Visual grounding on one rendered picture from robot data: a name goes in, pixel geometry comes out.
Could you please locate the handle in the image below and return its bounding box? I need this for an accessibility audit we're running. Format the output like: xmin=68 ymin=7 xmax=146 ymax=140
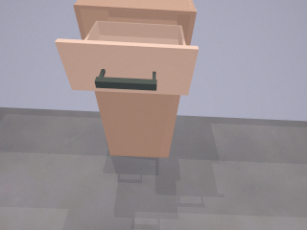
xmin=94 ymin=69 xmax=157 ymax=91

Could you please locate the cabinet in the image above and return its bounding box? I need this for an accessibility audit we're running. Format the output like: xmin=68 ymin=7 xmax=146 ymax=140
xmin=73 ymin=0 xmax=197 ymax=158

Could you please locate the drawer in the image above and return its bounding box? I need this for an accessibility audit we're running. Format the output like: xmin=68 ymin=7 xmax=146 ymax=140
xmin=55 ymin=20 xmax=199 ymax=96

